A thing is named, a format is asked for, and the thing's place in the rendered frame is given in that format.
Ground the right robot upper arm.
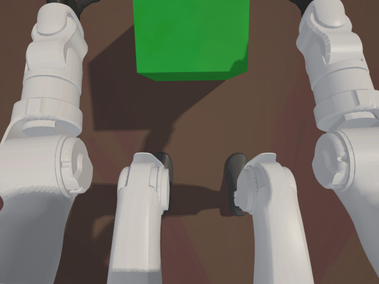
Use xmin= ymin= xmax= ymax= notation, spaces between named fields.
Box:
xmin=312 ymin=127 xmax=379 ymax=278

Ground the left robot upper arm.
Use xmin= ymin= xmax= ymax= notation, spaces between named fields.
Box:
xmin=0 ymin=134 xmax=93 ymax=284

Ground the carton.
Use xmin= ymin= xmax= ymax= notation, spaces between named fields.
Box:
xmin=133 ymin=0 xmax=249 ymax=81

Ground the right robot thigh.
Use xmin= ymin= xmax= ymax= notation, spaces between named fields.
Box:
xmin=240 ymin=162 xmax=314 ymax=284

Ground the robot left hand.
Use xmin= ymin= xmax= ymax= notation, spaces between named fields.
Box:
xmin=46 ymin=0 xmax=100 ymax=21

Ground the left robot shin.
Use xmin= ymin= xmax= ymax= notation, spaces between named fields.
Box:
xmin=117 ymin=153 xmax=164 ymax=211

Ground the left robot forearm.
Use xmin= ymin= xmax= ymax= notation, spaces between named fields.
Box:
xmin=0 ymin=2 xmax=88 ymax=147

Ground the right robot forearm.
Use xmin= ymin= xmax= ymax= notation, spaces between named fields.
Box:
xmin=296 ymin=0 xmax=379 ymax=132

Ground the robot right hand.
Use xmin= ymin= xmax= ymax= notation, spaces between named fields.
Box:
xmin=289 ymin=0 xmax=314 ymax=17

